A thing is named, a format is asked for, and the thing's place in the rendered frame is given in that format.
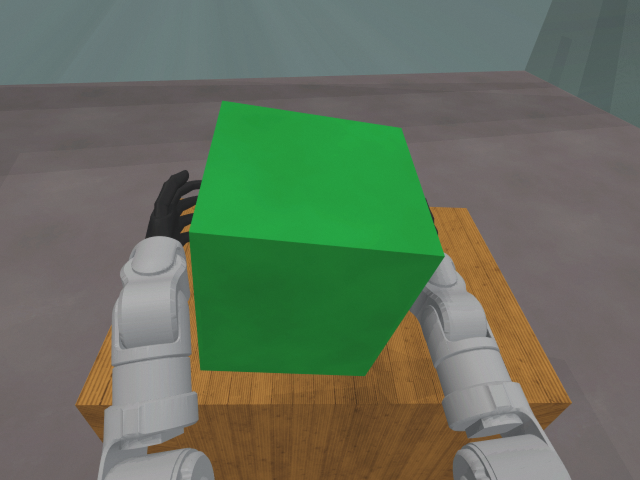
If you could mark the left robot upper arm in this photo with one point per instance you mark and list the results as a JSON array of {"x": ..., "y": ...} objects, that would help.
[{"x": 180, "y": 464}]

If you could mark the carton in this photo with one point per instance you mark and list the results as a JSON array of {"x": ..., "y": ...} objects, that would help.
[{"x": 310, "y": 241}]

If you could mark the pedestal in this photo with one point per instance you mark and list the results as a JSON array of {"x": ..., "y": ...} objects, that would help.
[{"x": 387, "y": 425}]

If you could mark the right robot upper arm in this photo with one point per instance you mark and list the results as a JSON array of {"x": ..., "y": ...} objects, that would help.
[{"x": 523, "y": 457}]

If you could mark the left robot forearm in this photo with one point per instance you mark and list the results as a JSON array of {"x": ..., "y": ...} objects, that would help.
[{"x": 152, "y": 397}]

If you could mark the left robot hand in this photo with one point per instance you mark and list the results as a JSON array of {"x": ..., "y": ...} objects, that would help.
[{"x": 165, "y": 219}]

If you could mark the right robot forearm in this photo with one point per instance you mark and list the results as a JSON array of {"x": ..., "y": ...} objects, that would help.
[{"x": 480, "y": 397}]

